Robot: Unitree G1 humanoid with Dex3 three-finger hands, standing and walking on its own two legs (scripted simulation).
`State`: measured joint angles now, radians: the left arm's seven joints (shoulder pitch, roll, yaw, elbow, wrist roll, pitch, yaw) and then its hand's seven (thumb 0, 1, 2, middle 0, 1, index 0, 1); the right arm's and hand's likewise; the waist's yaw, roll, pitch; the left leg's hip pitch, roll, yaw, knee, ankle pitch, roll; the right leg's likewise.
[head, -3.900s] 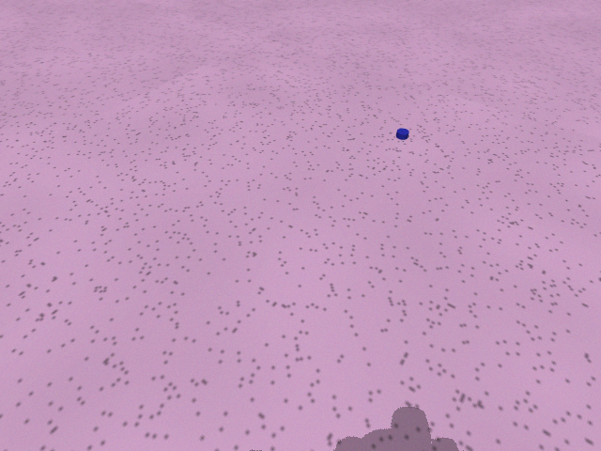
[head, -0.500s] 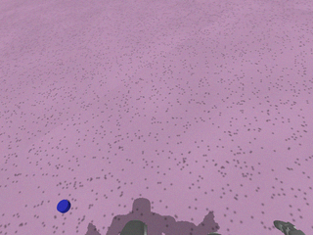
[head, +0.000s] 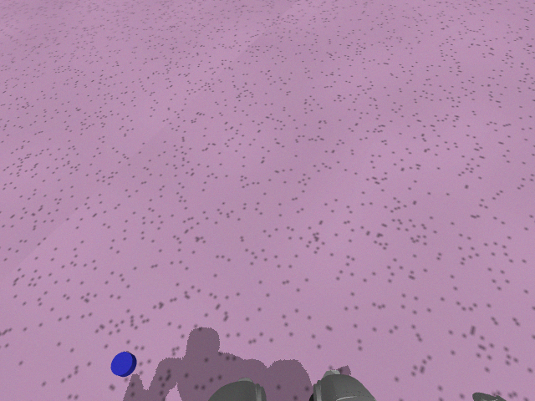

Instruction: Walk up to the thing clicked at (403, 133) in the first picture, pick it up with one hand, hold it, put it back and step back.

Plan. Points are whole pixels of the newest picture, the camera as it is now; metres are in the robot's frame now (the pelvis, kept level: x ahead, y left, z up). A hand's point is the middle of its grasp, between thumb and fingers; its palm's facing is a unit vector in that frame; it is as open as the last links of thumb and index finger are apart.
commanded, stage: walk up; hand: left
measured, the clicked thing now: (124, 364) +0.34 +0.56 -0.71
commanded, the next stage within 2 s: none
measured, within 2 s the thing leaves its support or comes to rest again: neither
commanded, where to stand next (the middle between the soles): -0.09 +0.48 m, yaw -19 degrees
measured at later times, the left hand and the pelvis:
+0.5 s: hand out of the picture +0.01 +0.59 -0.12, palm faces -0.09 -0.78 -0.62, open 7.4 cm; pelvis -0.10 +0.26 -0.01, yaw -7 degrees
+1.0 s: hand out of the picture -0.03 +0.72 -0.09, palm faces -0.18 -0.77 -0.61, open 7.4 cm; pelvis -0.18 +0.45 +0.01, yaw -13 degrees
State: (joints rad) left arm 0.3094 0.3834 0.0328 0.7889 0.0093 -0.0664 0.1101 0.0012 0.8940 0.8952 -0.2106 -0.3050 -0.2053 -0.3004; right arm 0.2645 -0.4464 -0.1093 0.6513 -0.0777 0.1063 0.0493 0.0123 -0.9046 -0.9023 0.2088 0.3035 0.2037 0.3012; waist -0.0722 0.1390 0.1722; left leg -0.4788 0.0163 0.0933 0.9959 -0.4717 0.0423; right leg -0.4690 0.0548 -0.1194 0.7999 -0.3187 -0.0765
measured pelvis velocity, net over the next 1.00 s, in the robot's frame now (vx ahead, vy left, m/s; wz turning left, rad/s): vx -0.18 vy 0.45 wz -0.23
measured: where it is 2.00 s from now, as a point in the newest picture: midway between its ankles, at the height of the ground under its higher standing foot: outside the picture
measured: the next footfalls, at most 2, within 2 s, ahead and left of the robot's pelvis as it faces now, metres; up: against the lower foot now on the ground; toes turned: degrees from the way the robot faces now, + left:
left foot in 0.34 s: -0.04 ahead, +0.35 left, +0.00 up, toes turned -3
right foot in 0.74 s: -0.10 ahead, +0.22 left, +0.00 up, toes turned -13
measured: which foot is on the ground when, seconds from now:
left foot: up 0.00-0.32, down 0.34-0.76, up 0.78-1.00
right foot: down 0.00-0.38, up 0.40-0.72, down 0.74-1.00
